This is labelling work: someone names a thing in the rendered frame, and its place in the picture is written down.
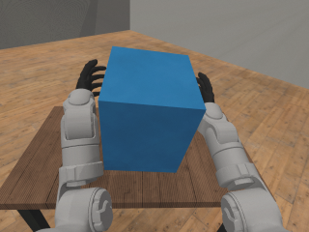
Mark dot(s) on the robot left upper arm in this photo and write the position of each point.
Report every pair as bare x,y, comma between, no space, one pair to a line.
83,210

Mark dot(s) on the robot right hand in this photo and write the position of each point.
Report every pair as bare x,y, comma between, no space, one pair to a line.
205,88

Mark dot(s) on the carton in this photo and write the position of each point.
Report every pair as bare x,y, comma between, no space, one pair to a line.
149,106

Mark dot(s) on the left robot forearm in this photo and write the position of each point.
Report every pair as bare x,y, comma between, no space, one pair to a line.
81,163

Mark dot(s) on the table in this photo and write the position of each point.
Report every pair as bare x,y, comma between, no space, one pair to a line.
33,183

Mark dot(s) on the robot right upper arm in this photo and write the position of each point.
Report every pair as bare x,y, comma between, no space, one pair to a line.
250,210

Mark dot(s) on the right robot forearm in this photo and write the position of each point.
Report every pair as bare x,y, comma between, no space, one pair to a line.
233,169

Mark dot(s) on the robot left hand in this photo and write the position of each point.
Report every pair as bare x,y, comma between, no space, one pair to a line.
86,78

